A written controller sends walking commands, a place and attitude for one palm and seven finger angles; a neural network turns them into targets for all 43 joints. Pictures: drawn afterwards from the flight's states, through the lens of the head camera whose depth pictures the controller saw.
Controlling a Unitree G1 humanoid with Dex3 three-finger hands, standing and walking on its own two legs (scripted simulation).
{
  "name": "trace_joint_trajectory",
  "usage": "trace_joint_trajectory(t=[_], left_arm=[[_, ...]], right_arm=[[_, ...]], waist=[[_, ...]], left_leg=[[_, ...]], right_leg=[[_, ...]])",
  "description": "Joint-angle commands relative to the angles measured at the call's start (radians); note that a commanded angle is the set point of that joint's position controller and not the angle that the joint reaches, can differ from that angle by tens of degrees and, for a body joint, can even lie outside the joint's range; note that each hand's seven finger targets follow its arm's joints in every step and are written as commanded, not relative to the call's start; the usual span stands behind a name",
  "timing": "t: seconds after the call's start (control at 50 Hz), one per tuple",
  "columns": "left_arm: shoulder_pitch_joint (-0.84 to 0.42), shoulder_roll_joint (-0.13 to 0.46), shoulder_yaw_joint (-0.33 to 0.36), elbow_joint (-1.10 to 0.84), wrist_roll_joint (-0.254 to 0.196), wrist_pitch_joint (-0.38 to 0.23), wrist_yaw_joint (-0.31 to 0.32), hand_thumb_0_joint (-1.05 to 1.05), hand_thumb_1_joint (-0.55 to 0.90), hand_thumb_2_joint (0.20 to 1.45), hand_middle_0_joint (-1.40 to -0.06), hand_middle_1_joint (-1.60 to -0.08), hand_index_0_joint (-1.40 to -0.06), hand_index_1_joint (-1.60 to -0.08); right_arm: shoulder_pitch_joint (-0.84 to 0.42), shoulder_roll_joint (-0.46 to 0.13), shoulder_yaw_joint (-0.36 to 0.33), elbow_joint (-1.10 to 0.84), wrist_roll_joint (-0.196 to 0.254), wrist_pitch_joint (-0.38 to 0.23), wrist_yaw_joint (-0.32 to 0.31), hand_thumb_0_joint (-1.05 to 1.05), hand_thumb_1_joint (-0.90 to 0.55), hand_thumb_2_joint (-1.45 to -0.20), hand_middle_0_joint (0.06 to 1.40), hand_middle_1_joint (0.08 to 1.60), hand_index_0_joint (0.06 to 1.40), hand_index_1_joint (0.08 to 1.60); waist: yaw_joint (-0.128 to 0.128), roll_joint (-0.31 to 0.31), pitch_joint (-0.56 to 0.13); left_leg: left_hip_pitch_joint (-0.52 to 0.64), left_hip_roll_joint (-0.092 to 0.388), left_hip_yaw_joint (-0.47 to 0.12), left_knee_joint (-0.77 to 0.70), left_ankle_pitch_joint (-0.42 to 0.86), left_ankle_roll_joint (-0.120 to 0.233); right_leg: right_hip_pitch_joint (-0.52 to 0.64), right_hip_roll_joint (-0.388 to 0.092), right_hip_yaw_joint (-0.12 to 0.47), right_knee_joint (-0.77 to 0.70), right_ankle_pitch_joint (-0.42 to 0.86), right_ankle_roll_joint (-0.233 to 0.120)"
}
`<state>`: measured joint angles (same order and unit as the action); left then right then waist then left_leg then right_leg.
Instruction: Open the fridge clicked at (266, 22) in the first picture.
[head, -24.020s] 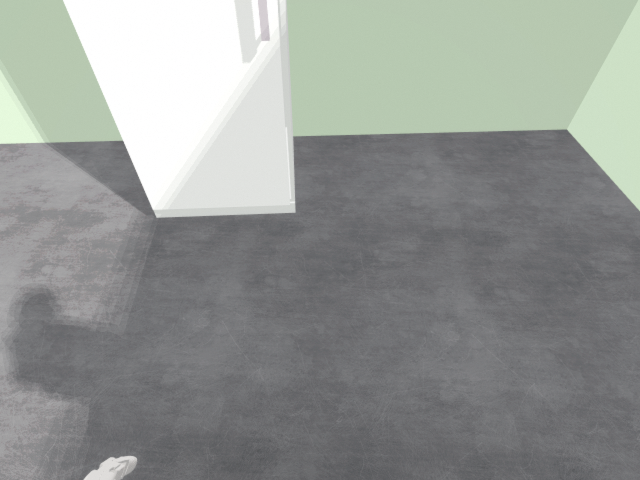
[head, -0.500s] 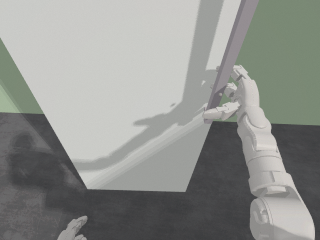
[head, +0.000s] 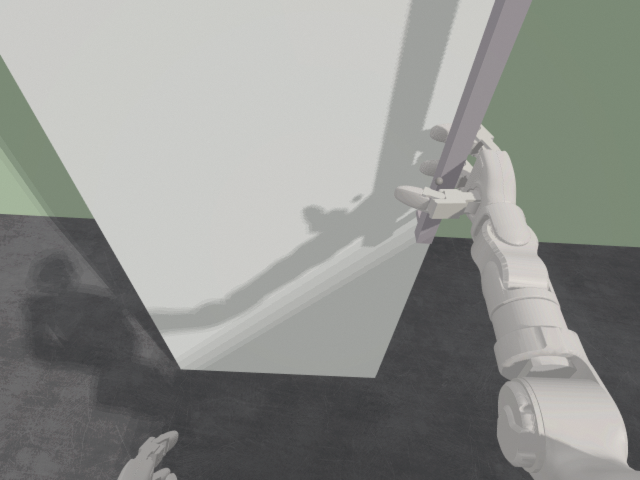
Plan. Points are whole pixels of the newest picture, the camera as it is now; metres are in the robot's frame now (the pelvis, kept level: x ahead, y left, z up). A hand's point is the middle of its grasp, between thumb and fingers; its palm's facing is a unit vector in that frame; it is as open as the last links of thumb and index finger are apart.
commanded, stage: grip the handle and tug to test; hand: right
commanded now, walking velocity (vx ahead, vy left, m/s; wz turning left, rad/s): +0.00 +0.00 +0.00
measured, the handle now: (465, 106) +0.49 -0.11 +0.24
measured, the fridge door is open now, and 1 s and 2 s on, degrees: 0 0 19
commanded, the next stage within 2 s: pull the door a little, standing still in 1.08 s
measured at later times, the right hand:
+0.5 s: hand (436, 182) +0.44 -0.09 +0.17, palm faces -0.06 +1.00 +0.01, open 5.6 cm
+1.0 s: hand (435, 184) +0.44 -0.09 +0.17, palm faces -0.05 +1.00 +0.02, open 5.7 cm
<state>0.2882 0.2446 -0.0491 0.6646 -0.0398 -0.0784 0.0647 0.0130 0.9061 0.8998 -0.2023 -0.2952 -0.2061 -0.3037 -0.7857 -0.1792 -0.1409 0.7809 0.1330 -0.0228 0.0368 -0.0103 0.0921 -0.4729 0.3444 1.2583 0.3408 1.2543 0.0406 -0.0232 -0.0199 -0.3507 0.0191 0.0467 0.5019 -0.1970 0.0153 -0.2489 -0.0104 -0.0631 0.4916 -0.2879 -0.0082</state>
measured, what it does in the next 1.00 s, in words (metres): stands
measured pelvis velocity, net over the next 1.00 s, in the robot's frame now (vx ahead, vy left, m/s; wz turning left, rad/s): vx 0.01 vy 0.00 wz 0.04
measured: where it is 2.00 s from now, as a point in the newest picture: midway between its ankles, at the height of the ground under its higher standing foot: outside the picture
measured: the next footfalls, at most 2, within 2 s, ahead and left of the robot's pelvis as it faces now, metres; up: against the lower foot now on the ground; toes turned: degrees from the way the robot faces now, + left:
none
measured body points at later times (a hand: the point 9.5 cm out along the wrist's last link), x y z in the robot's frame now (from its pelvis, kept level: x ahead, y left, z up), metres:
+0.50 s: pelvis +0.01 +0.00 +0.00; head +0.02 +0.02 +0.45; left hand +0.13 +0.25 -0.11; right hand +0.44 -0.14 +0.17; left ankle +0.04 +0.11 -0.74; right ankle -0.02 -0.11 -0.74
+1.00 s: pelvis +0.01 +0.00 +0.00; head +0.02 +0.02 +0.45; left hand +0.12 +0.25 -0.11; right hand +0.43 -0.14 +0.17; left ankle +0.04 +0.11 -0.74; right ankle -0.02 -0.11 -0.74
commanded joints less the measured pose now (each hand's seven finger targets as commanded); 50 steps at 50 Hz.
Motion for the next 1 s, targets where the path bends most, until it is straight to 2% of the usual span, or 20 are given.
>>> trace_joint_trajectory(t=[0.0, 0.08, 0.12, 0.16, 0.24, 0.26, 0.28, 0.36, 0.4, 0.46, 0.54, 0.58, 0.62, 0.68, 0.74, 0.82, 0.86, 0.9, 0.94, 0.98], left_arm=[[-0.019, 0.122, 0.049, -0.122, -0.004, -0.046, 0.005, 0.0, 0.9, 0.9, -0.2, -0.3, -0.2, -0.3], [-0.024, 0.122, 0.052, -0.129, -0.006, -0.042, 0.003, 0.0, 0.9, 0.9, -0.2, -0.3, -0.2, -0.3], [-0.026, 0.116, 0.052, -0.131, -0.006, -0.046, 0.0, 0.0, 0.9, 0.9, -0.2, -0.3, -0.2, -0.3], [-0.019, 0.126, 0.058, -0.131, -0.004, -0.043, 0.0, 0.0, 0.9, 0.9, -0.2, -0.3, -0.2, -0.3], [-0.03, 0.119, 0.054, -0.132, -0.009, -0.039, -0.002, 0.0, 0.9, 0.9, -0.2, -0.3, -0.2, -0.3], [-0.031, 0.124, 0.057, -0.134, -0.009, -0.037, 0.001, 0.0, 0.9, 0.9, -0.2, -0.3, -0.2, -0.3], [-0.037, 0.119, 0.053, -0.135, -0.01, -0.037, 0.0, 0.0, 0.9, 0.9, -0.2, -0.3, -0.2, -0.3], [-0.046, 0.122, 0.051, -0.14, -0.003, -0.028, 0.004, 0.0, 0.9, 0.9, -0.2, -0.3, -0.2, -0.3], [-0.056, 0.114, 0.046, -0.144, -0.005, -0.027, 0.002, 0.0, 0.9, 0.9, -0.2, -0.3, -0.2, -0.3], [-0.057, 0.12, 0.049, -0.147, -0.005, -0.018, 0.007, 0.0, 0.9, 0.9, -0.2, -0.3, -0.2, -0.3], [-0.061, 0.114, 0.043, -0.144, -0.006, -0.017, 0.012, 0.0, 0.9, 0.9, -0.2, -0.3, -0.2, -0.3], [-0.055, 0.118, 0.041, -0.142, -0.006, -0.013, 0.014, 0.0, 0.9, 0.9, -0.2, -0.3, -0.2, -0.3], [-0.062, 0.111, 0.044, -0.148, -0.006, -0.016, 0.012, 0.0, 0.9, 0.9, -0.2, -0.3, -0.2, -0.3], [-0.058, 0.115, 0.045, -0.148, -0.006, -0.016, 0.01, 0.0, 0.9, 0.9, -0.2, -0.3, -0.2, -0.3], [-0.064, 0.111, 0.047, -0.154, -0.007, -0.018, 0.006, 0.0, 0.9, 0.9, -0.2, -0.3, -0.2, -0.3], [-0.076, 0.111, 0.053, -0.175, -0.006, -0.023, -0.005, 0.0, 0.9, 0.9, -0.2, -0.3, -0.2, -0.3], [-0.083, 0.116, 0.056, -0.183, -0.004, -0.021, -0.007, 0.0, 0.9, 0.9, -0.2, -0.3, -0.2, -0.3], [-0.096, 0.111, 0.057, -0.195, -0.006, -0.02, -0.009, 0.0, 0.9, 0.9, -0.2, -0.3, -0.2, -0.3], [-0.106, 0.108, 0.056, -0.2, -0.008, -0.016, -0.013, 0.0, 0.9, 0.9, -0.2, -0.3, -0.2, -0.3], [-0.12, 0.108, 0.057, -0.21, -0.008, -0.009, -0.013, 0.0, 0.9, 0.9, -0.2, -0.3, -0.2, -0.3]], right_arm=[[-0.516, -0.167, -0.045, -0.225, 0.009, -0.081, 0.007, 0.0, -0.34, -0.66, 0.39, 1.32, 0.39, 1.32], [-0.487, -0.185, -0.059, -0.247, 0.006, -0.084, 0.014, 0.0, -0.527, -0.74, 0.41, 1.347, 0.41, 1.347], [-0.477, -0.142, -0.028, -0.266, 0.011, -0.087, 0.02, 0.0, -0.62, -0.78, 0.42, 1.36, 0.42, 1.36], [-0.445, -0.184, -0.065, -0.264, 0.012, -0.085, 0.019, 0.0, -0.713, -0.82, 0.43, 1.373, 0.43, 1.373], [-0.461, -0.131, -0.012, -0.282, 0.011, -0.061, 0.028, 0.0, -0.9, -0.9, 0.45, 1.4, 0.45, 1.4], [-0.462, -0.149, -0.024, -0.284, 0.008, -0.06, 0.022, 0.0, -0.9, -0.9, 0.45, 1.4, 0.45, 1.4], [-0.467, -0.132, -0.01, -0.29, 0.011, -0.057, 0.023, 0.0, -0.9, -0.9, 0.45, 1.4, 0.45, 1.4], [-0.414, -0.21, -0.093, -0.302, 0.015, -0.051, 0.003, 0.0, -0.9, -0.9, 0.45, 1.4, 0.45, 1.4], [-0.427, -0.174, -0.061, -0.311, 0.01, -0.051, 0.001, 0.0, -0.9, -0.9, 0.45, 1.4, 0.45, 1.4], [-0.435, -0.203, -0.075, -0.296, 0.002, -0.054, 0.0, 0.0, -0.9, -0.9, 0.45, 1.4, 0.45, 1.4], [-0.467, -0.187, -0.058, -0.272, 0.004, -0.047, 0.004, 0.0, -0.9, -0.9, 0.45, 1.4, 0.45, 1.4], [-0.483, -0.213, -0.072, -0.253, 0.003, -0.048, 0.002, 0.0, -0.9, -0.9, 0.45, 1.4, 0.45, 1.4], [-0.474, -0.182, -0.056, -0.282, 0.004, -0.054, 0.006, 0.0, -0.9, -0.9, 0.45, 1.4, 0.45, 1.4], [-0.442, -0.187, -0.068, -0.275, 0.013, -0.056, 0.006, 0.0, -0.9, -0.9, 0.45, 1.4, 0.45, 1.4], [-0.426, -0.158, -0.046, -0.315, 0.01, -0.058, 0.008, 0.0, -0.9, -0.9, 0.45, 1.4, 0.45, 1.4], [-0.31, -0.158, -0.064, -0.429, 0.019, -0.059, 0.01, 0.0, -0.9, -0.9, 0.45, 1.4, 0.45, 1.4], [-0.239, -0.158, -0.067, -0.442, 0.02, -0.049, 0.014, 0.0, -0.9, -0.9, 0.45, 1.4, 0.45, 1.4], [-0.195, -0.165, -0.08, -0.523, 0.024, -0.042, 0.016, 0.0, -0.9, -0.9, 0.45, 1.4, 0.45, 1.4], [-0.149, -0.135, -0.054, -0.568, 0.024, -0.023, 0.021, 0.0, -0.9, -0.9, 0.45, 1.4, 0.45, 1.4], [-0.075, -0.157, -0.08, -0.605, 0.026, 0.0, 0.017, 0.0, -0.9, -0.9, 0.45, 1.4, 0.45, 1.4]], waist=[[0.0, 0.087, -0.344], [-0.01, 0.064, -0.36], [-0.008, 0.046, -0.356], [-0.015, 0.099, -0.364], [0.001, 0.067, -0.314], [0.001, 0.084, -0.314], [-0.001, 0.05, -0.311], [-0.03, 0.102, -0.344], [-0.023, 0.071, -0.323], [-0.018, 0.096, -0.317], [-0.009, 0.067, -0.305], [-0.004, 0.096, -0.294], [-0.011, 0.042, -0.332], [-0.014, 0.094, -0.336], [-0.02, 0.057, -0.335], [-0.055, 0.055, -0.403], [-0.064, 0.105, -0.389], [-0.077, 0.062, -0.389], [-0.074, 0.07, -0.376], [-0.088, 0.063, -0.365]], left_leg=[[0.227, -0.016, -0.022, -0.037, 0.239, 0.013], [0.249, -0.014, -0.025, -0.037, 0.26, 0.013], [0.243, -0.016, -0.024, -0.037, 0.276, 0.014], [0.268, -0.016, -0.022, -0.037, 0.294, 0.013], [0.229, -0.017, -0.021, -0.048, 0.265, 0.011], [0.232, -0.016, -0.02, -0.051, 0.259, 0.01], [0.221, -0.016, -0.02, -0.051, 0.247, 0.012], [0.281, -0.012, -0.026, -0.048, 0.261, 0.01], [0.266, -0.012, -0.026, -0.049, 0.268, 0.012], [0.265, -0.012, -0.028, -0.055, 0.244, 0.01], [0.245, -0.011, -0.033, -0.06, 0.231, 0.009], [0.247, -0.01, -0.032, -0.064, 0.212, 0.006], [0.254, -0.009, -0.034, -0.054, 0.248, 0.01], [0.262, -0.012, -0.026, -0.052, 0.255, 0.01], [0.263, -0.013, -0.025, -0.049, 0.268, 0.014], [0.324, -0.014, -0.025, -0.032, 0.366, 0.018], [0.349, -0.014, -0.02, -0.035, 0.373, 0.018], [0.366, -0.013, -0.025, -0.036, 0.41, 0.019], [0.369, -0.014, -0.021, -0.04, 0.426, 0.017], [0.389, -0.013, -0.024, -0.044, 0.445, 0.018]], right_leg=[[0.029, 0.015, 0.038, -0.063, 0.209, -0.024], [0.028, 0.016, 0.028, -0.062, 0.226, -0.025], [0.04, 0.015, 0.025, -0.062, 0.238, -0.023], [0.033, 0.014, 0.026, -0.06, 0.256, -0.026], [0.032, 0.017, 0.024, -0.066, 0.22, -0.026], [0.036, 0.015, 0.026, -0.065, 0.223, -0.029], [0.041, 0.016, 0.028, -0.068, 0.216, -0.026], [0.022, 0.018, 0.026, -0.072, 0.226, -0.028], [0.026, 0.019, 0.023, -0.073, 0.225, -0.026], [0.023, 0.016, 0.023, -0.075, 0.208, -0.029], [0.021, 0.018, 0.021, -0.075, 0.185, -0.027], [0.007, 0.017, 0.029, -0.08, 0.171, -0.029], [0.033, 0.02, 0.022, -0.072, 0.202, -0.027], [0.03, 0.015, 0.026, -0.073, 0.214, -0.026], [0.038, 0.016, 0.022, -0.076, 0.224, -0.024], [0.074, 0.011, 0.012, -0.071, 0.326, -0.02], [0.061, 0.008, 0.012, -0.08, 0.332, -0.021], [0.074, 0.007, 0.002, -0.085, 0.361, -0.02], [0.08, 0.006, -0.003, -0.089, 0.37, -0.019], [0.08, 0.005, -0.008, -0.093, 0.387, -0.02]])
